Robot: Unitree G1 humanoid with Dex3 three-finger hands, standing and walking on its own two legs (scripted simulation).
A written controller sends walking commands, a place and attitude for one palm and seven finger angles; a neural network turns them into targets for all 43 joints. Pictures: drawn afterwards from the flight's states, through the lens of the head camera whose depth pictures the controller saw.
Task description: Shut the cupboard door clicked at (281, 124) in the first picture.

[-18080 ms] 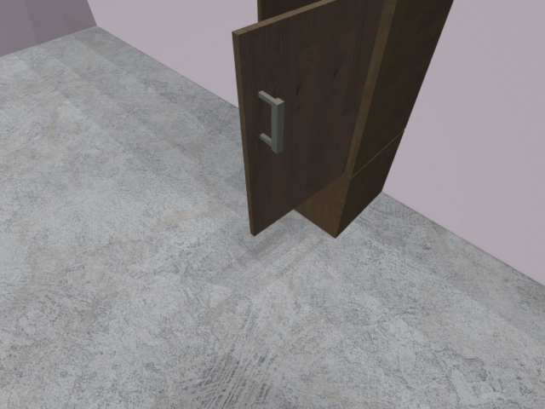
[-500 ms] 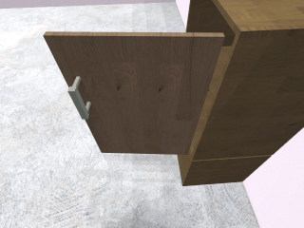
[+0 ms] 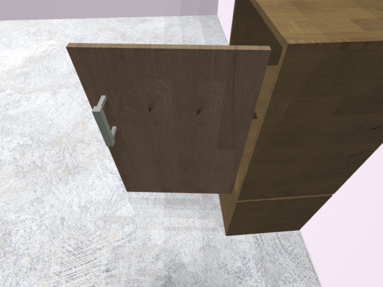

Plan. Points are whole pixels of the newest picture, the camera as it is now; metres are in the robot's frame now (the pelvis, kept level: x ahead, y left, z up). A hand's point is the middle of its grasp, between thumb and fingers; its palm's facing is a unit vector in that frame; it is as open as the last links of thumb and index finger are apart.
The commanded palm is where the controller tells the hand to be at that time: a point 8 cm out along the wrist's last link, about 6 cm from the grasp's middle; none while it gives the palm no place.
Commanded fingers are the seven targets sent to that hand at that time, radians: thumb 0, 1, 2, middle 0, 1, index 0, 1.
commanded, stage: come to a stop and stand still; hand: left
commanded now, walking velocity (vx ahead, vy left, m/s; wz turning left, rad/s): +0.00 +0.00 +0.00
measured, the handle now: (106, 121) +0.47 +0.25 +0.07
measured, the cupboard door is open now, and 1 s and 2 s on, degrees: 84 84 84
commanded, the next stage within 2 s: look again from close up in 0.26 s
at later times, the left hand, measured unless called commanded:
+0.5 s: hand out of the picture -0.02 +0.18 -0.17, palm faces +0.00 -0.98 -0.18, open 7.4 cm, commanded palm none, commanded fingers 0.00 0.90 0.90 -0.20 -0.30 -0.20 -0.30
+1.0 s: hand out of the picture +0.05 +0.22 -0.17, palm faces +0.07 -0.98 -0.20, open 7.4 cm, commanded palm +0.11 +0.26 -0.07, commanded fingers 0.00 0.90 0.90 -0.24 -0.34 -0.24 -0.34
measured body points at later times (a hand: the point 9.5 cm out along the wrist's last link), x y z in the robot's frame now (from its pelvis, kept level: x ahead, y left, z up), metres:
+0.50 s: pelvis +0.00 +0.02 +0.00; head +0.02 +0.01 +0.45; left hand -0.02 +0.23 -0.16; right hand -0.02 -0.19 -0.17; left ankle +0.02 +0.12 -0.74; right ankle -0.01 -0.10 -0.74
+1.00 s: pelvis +0.03 +0.04 +0.00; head +0.05 +0.04 +0.45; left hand +0.05 +0.27 -0.15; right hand +0.04 -0.19 -0.15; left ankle +0.02 +0.12 -0.74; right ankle -0.01 -0.10 -0.74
